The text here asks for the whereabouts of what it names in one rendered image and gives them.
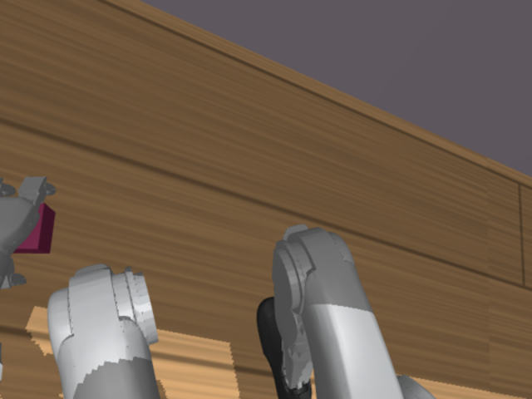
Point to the left robot hand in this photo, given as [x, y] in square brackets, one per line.
[18, 218]

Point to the right robot hand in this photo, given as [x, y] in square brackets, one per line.
[411, 389]

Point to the right robot foot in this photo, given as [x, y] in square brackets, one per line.
[271, 343]

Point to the cube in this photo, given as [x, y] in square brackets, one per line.
[40, 239]

